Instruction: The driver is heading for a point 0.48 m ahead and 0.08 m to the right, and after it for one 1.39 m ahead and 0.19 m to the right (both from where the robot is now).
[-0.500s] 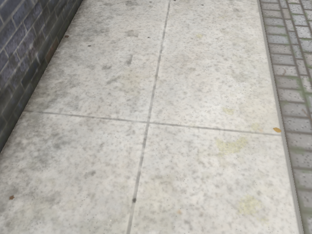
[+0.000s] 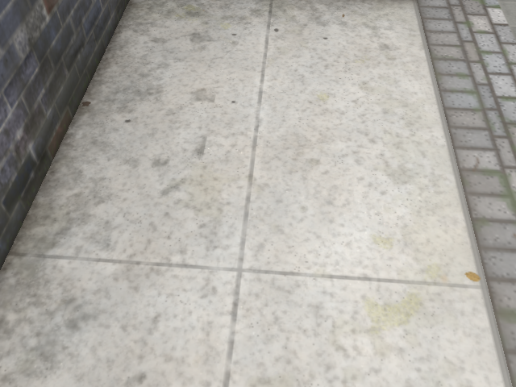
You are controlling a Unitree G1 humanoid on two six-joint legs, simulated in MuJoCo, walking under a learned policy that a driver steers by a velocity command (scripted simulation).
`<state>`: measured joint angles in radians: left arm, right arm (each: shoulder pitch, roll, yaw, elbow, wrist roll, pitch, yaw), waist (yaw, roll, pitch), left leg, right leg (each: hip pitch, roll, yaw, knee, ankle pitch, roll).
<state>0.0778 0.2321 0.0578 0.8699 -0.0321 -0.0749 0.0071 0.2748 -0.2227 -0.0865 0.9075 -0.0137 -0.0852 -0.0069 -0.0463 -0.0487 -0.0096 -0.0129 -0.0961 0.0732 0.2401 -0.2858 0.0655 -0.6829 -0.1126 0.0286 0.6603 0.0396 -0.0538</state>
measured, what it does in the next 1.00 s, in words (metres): walks ahead, turning right: right foot, then left foot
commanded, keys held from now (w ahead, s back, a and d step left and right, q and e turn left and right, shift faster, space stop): w+e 0.36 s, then w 0.08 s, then no key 0.10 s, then s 0.40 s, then no key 0.04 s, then q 0.02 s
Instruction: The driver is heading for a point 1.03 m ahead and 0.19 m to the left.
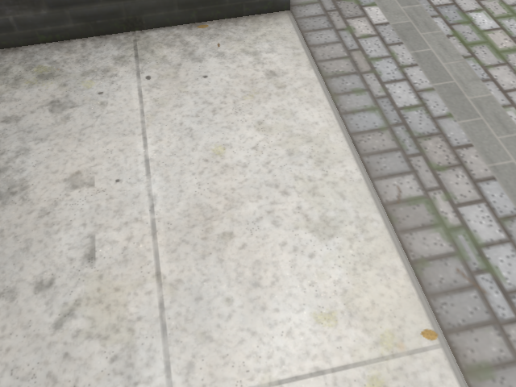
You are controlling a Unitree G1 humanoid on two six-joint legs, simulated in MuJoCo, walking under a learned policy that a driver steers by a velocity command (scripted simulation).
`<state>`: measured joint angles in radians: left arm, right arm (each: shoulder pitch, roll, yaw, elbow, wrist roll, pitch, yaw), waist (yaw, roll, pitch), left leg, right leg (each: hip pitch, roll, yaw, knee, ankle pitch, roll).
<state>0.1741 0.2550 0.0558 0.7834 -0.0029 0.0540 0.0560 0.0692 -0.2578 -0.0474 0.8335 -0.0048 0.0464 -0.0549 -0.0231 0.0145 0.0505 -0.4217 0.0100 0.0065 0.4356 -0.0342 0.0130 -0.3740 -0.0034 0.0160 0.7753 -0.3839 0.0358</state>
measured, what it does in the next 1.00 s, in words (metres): steps on the spot, turning left: right foot, then left foot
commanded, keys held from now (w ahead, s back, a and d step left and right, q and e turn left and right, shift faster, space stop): q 0.60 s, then no key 0.08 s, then e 0.32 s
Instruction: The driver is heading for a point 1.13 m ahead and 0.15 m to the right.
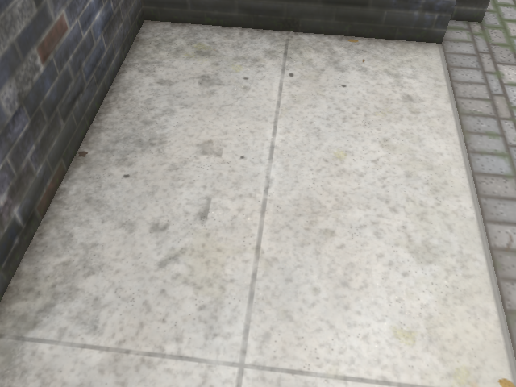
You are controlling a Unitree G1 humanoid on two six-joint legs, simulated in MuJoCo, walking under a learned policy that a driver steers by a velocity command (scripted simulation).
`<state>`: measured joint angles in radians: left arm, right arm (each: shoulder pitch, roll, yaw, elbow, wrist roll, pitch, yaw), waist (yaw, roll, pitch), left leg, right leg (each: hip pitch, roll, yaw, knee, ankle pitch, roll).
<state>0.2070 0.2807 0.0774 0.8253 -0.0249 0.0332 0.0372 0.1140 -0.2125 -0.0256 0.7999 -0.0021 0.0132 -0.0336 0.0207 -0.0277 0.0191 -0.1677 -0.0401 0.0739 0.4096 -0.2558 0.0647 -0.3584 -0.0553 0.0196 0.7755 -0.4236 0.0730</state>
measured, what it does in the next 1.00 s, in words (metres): steps on the spot: right foot, then left foot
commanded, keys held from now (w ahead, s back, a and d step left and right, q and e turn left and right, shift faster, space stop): e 0.34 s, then no key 0.12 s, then q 0.54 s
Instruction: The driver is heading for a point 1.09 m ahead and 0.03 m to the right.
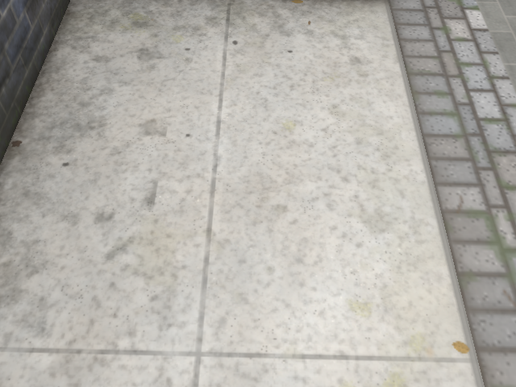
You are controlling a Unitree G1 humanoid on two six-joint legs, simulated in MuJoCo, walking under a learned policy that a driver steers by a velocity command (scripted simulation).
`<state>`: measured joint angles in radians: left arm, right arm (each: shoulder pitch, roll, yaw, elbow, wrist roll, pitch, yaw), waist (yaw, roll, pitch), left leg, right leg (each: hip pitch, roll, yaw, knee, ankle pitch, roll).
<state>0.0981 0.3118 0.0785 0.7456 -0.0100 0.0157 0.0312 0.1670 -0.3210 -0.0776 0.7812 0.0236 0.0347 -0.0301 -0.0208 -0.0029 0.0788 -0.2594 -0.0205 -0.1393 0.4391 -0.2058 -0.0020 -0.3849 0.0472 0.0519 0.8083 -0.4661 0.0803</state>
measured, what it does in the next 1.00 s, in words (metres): walks ahead: right foot, then left foot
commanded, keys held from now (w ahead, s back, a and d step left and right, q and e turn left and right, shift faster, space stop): q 0.06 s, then w+q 0.04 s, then w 0.38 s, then w+e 0.52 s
